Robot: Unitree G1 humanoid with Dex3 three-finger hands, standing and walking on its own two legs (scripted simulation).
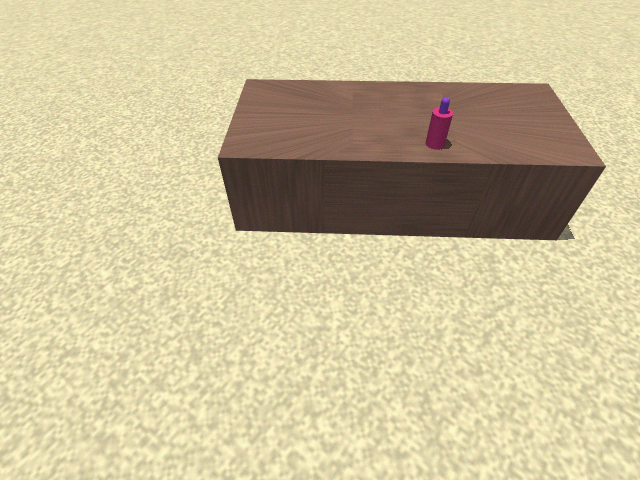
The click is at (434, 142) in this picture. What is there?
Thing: necked bottle
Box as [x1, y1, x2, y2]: [426, 97, 452, 149]
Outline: 447,97 444,97 441,101 440,106 433,109 426,138 426,145 431,148 441,148 444,145 452,115 452,111 447,107 449,102 449,99
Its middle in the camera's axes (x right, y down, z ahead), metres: +0.43 -0.42 +1.40
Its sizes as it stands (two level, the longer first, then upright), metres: 0.070 0.070 0.186
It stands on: a support 0.39 m high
